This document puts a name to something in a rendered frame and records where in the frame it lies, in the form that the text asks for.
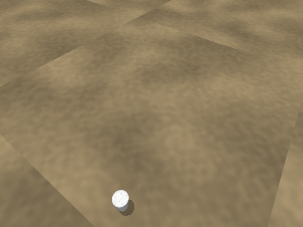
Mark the cup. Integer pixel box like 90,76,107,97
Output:
112,190,129,211

